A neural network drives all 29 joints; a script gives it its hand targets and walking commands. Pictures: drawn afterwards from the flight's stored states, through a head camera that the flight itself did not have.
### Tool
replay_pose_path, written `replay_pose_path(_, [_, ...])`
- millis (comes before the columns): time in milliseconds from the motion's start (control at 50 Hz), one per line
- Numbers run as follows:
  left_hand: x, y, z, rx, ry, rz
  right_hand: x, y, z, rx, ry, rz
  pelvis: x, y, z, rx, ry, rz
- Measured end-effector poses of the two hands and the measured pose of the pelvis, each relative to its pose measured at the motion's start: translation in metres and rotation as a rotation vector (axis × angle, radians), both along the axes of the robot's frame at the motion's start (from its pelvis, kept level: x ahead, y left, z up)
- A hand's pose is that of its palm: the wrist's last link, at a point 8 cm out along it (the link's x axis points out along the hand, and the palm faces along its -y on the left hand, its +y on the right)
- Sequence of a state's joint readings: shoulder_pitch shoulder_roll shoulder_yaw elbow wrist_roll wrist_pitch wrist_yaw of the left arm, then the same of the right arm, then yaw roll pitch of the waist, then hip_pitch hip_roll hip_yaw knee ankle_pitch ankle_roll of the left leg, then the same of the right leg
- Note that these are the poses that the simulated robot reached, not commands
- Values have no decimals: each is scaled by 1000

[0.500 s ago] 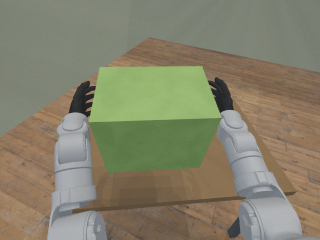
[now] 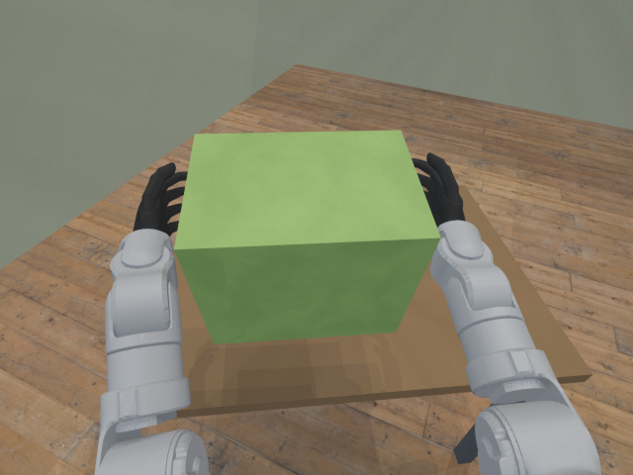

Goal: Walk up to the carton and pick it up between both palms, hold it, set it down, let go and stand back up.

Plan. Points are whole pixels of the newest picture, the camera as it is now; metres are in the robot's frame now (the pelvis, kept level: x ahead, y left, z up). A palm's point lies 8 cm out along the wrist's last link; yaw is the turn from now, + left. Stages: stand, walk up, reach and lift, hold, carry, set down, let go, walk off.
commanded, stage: hold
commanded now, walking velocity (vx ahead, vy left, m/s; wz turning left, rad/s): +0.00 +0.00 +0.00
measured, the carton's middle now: (303, 241) +0.38 +0.00 +0.13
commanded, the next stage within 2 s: set down in 0.28 s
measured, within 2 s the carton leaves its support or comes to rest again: neither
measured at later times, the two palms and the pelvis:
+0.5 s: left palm (145, 235) +0.35 +0.18 +0.18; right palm (442, 221) +0.35 -0.17 +0.18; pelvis +0.00 +0.00 +0.00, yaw +0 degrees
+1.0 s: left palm (170, 252) +0.38 +0.17 +0.13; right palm (431, 230) +0.39 -0.18 +0.13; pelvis +0.02 -0.01 +0.00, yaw +0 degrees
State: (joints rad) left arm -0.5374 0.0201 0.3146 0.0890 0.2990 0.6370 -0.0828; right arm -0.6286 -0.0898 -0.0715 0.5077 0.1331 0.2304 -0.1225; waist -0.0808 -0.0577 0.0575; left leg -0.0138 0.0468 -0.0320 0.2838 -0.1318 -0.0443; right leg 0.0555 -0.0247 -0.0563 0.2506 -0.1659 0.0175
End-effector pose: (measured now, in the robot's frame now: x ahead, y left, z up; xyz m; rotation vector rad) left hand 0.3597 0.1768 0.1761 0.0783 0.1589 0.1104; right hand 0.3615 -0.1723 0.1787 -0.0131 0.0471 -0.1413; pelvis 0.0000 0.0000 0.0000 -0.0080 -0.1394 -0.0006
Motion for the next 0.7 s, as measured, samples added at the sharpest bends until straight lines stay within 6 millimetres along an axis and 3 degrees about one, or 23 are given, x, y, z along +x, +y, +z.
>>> replay_pose_path(480, [-13,6,5,26,-34,8,-9,6,2,3,-35,12,-1,2,-1,1,-17,-8])
replay_pose_path(620, [-7,3,6,16,-93,0,-6,3,2,-20,-98,1,-2,0,0,7,3,-7])
replay_pose_path(700, [0,0,-3,22,-81,-1,0,0,-8,-36,-89,1,0,-2,0,9,1,-6])
